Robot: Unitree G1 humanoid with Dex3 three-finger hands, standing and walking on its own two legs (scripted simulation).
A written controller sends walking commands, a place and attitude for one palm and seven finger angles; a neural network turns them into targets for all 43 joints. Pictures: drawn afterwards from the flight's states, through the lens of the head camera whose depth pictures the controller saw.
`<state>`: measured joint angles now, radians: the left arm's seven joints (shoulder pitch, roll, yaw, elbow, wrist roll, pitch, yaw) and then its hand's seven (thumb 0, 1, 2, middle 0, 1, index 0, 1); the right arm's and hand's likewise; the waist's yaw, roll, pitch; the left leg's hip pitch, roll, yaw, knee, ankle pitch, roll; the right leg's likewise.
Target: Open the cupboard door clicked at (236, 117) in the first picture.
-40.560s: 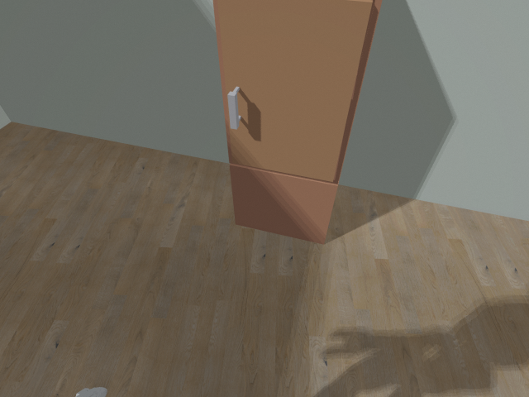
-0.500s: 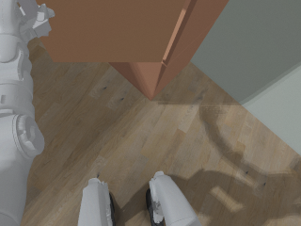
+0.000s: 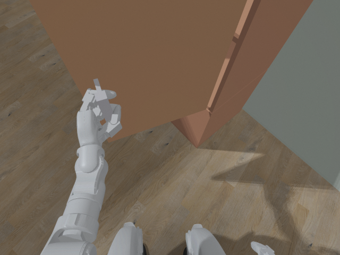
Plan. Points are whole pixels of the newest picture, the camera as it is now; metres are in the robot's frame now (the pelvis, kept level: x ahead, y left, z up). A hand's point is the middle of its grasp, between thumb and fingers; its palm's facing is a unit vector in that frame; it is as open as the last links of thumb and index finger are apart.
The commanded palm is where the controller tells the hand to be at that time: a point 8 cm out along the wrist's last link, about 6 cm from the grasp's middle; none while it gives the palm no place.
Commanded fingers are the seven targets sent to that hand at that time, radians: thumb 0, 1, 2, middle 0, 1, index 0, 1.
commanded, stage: pull the door open along its arc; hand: left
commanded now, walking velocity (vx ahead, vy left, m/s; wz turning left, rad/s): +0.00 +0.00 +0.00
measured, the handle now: (104, 104) +0.47 +0.15 +0.02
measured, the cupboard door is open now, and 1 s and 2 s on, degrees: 72 90 92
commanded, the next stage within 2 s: open thumb and fingers to let go in 0.36 s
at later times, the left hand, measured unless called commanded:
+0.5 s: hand (152, 156) +0.33 +0.04 +0.02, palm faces +0.39 -0.92 -0.01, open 6.2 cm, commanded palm +0.29 +0.08 +0.02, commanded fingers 0.00 0.69 0.81 -0.38 -1.33 -0.38 -1.33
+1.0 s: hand (149, 153) +0.34 +0.04 +0.02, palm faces +0.35 -0.94 -0.01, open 12.9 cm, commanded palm +0.29 +0.09 +0.02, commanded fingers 0.00 -0.50 0.30 -0.25 -0.90 -0.25 -0.90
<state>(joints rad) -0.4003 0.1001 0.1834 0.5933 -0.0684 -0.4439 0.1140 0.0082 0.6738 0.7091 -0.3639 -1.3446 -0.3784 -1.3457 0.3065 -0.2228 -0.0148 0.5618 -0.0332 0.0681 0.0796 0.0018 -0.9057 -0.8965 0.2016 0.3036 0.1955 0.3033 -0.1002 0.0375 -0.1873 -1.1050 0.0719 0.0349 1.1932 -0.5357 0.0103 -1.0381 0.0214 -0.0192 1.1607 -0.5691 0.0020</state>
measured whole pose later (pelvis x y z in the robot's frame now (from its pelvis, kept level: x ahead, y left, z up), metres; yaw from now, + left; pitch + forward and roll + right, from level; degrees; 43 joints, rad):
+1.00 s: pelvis -0.03 -0.04 +0.00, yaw +4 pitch +21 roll +1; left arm -0.28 -0.09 -0.07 0.64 0.09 -0.56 0.54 0.00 -0.31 0.39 -0.34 -1.19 -0.31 -1.19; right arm 0.21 -0.20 -0.04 0.67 -0.10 0.00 0.03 0.01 -0.91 -0.90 0.20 0.30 0.19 0.30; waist -0.04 0.03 -0.18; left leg -1.06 0.04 -0.02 1.18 -0.48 -0.05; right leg -1.00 -0.01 -0.08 1.23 -0.58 -0.06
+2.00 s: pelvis -0.03 -0.01 -0.01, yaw +3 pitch +19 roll -1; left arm -0.08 0.06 -0.16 0.36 -0.03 -0.47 0.04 -0.01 -0.50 0.30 -0.18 -0.32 -0.17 -0.31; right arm 0.21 -0.21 -0.01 0.53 -0.02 0.08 0.03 0.01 -0.91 -0.90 0.20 0.30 0.20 0.30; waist -0.01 0.04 -0.16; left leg -1.08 0.03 0.01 1.26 -0.52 0.01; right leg -1.01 -0.01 -0.04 1.27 -0.59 -0.01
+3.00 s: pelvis -0.02 +0.00 +0.01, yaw +4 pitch +15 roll -3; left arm 0.35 0.23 0.05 -0.11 -0.22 -0.30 -0.20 -0.01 -0.50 0.30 -0.15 -0.30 -0.15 -0.30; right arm 0.25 -0.21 0.03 0.46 0.03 -0.05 -0.06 0.01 -0.90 -0.90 0.20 0.30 0.20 0.30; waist -0.01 0.06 -0.16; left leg -0.92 0.03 -0.02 1.16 -0.50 0.01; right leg -0.82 -0.01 -0.07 1.12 -0.56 0.00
